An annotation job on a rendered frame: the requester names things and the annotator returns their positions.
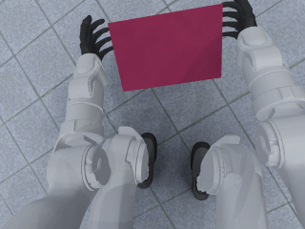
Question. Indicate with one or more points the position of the robot right forearm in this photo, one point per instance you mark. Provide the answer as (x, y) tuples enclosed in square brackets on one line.
[(267, 76)]

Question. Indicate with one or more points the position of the carton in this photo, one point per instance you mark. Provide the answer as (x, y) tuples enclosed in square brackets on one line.
[(168, 48)]

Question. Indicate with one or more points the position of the right robot upper arm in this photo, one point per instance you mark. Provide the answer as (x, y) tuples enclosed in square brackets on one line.
[(280, 143)]

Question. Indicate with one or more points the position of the robot left forearm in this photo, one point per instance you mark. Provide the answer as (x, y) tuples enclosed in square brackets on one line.
[(85, 104)]

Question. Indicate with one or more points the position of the left robot thigh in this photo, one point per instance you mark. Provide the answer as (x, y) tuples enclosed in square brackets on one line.
[(113, 205)]

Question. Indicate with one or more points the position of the left robot hand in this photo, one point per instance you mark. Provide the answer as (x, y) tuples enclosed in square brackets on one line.
[(88, 39)]

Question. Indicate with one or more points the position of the left robot upper arm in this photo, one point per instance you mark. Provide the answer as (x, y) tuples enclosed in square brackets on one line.
[(75, 175)]

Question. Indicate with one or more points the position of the right robot hand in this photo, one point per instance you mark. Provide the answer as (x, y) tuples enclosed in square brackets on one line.
[(244, 16)]

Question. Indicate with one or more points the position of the left robot shin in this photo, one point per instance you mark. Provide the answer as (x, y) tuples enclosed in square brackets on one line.
[(123, 130)]

